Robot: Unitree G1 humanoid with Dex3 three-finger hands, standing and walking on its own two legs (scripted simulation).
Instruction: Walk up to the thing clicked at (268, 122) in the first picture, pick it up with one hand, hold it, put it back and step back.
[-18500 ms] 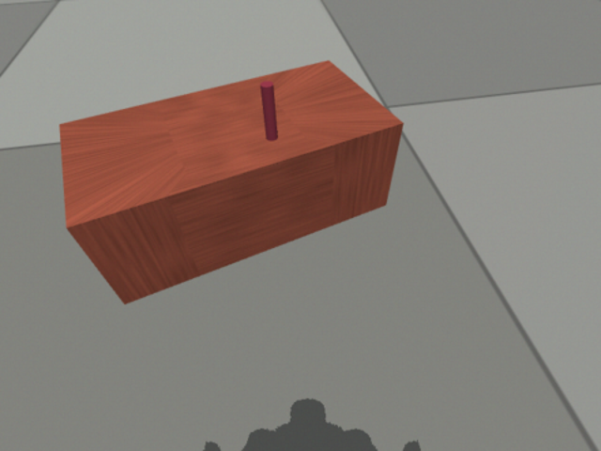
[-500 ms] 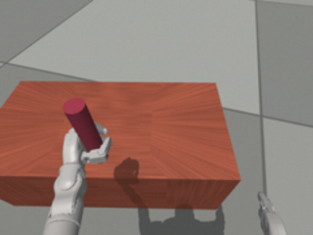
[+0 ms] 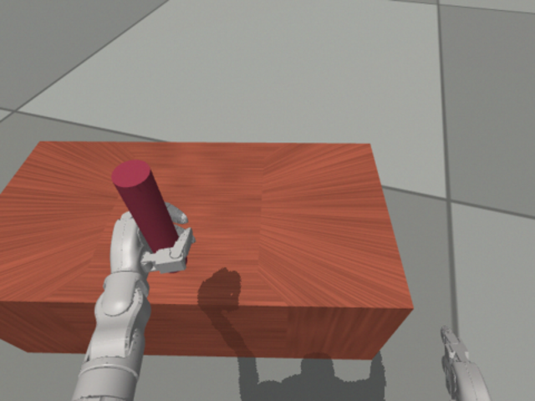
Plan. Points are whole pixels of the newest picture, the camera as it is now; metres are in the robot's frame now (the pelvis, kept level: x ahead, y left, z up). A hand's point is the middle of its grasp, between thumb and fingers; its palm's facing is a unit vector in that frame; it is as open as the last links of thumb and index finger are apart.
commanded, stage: crouch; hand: left
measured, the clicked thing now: (156, 225) +0.34 +0.17 +0.11
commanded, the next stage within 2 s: lower in 1.56 s
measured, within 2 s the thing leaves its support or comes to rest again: neither
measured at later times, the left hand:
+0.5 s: hand (189, 239) +0.40 +0.16 -0.02, palm faces +0.10 -1.00 +0.01, open 5.4 cm
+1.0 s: hand (204, 223) +0.49 +0.16 -0.08, palm faces +0.09 -1.00 +0.00, open 5.4 cm
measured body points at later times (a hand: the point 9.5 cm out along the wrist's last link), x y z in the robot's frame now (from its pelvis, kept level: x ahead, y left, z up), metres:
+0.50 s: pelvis -0.02 -0.01 -0.03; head +0.08 +0.02 +0.41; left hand +0.39 +0.22 -0.02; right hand +0.14 -0.26 -0.05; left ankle -0.01 +0.11 -0.71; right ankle +0.04 -0.13 -0.71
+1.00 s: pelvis -0.02 +0.00 -0.08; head +0.14 +0.04 +0.34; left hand +0.48 +0.21 -0.08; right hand +0.14 -0.26 -0.08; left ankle -0.01 +0.11 -0.71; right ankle +0.04 -0.13 -0.71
